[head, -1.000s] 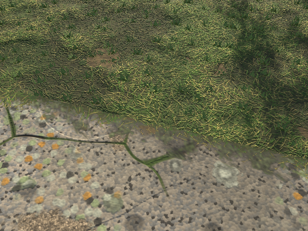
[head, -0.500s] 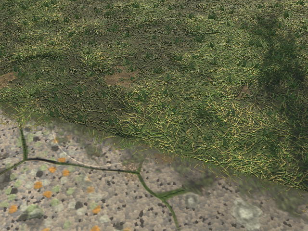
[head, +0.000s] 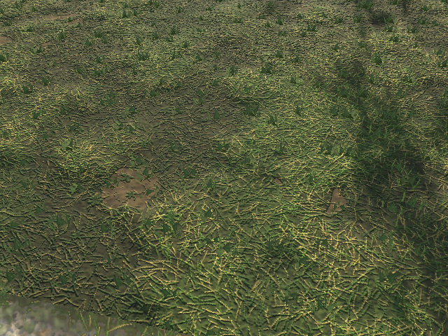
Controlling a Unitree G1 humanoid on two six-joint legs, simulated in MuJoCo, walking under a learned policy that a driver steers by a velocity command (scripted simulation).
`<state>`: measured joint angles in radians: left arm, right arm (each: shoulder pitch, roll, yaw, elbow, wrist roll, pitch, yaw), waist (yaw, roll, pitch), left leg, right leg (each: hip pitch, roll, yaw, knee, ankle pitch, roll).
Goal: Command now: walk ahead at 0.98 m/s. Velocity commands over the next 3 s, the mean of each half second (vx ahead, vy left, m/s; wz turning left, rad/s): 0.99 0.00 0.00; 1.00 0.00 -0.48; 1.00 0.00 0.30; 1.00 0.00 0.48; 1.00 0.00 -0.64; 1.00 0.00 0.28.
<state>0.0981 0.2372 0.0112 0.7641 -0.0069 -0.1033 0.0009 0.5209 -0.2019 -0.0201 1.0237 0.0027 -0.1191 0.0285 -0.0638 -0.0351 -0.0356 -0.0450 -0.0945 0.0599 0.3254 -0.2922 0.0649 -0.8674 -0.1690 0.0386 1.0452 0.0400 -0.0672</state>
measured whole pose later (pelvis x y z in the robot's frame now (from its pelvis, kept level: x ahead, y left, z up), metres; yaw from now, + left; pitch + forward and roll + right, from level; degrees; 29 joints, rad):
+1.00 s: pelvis +0.94 +0.04 -0.16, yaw -16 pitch +0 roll +4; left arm 0.14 0.27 0.07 0.69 -0.03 -0.03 0.00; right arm 0.43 -0.25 -0.05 1.04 -0.02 -0.11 0.00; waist -0.07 -0.06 0.01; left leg -0.03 -0.02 0.24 0.50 -0.46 0.00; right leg -0.81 -0.13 -0.01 1.20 -0.17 -0.05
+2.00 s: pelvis +1.82 -0.07 -0.15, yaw +10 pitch +1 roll +0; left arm 0.05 0.23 0.02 0.67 -0.03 -0.11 -0.02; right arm 0.39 -0.18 -0.02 0.84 0.00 -0.12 0.00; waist -0.09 -0.04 0.01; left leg 0.06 -0.14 -0.03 0.29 -0.36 0.14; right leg -0.81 -0.14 0.02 0.70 0.21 -0.03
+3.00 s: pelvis +2.77 -0.12 -0.16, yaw -1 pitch +2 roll -1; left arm -0.06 0.24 0.01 0.57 -0.01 -0.15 -0.01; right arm 0.58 -0.24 -0.06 0.81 0.04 -0.06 0.00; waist -0.13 0.02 -0.02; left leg -0.06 -0.07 -0.27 0.72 -0.54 0.05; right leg -0.49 0.00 0.09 0.59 -0.15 0.03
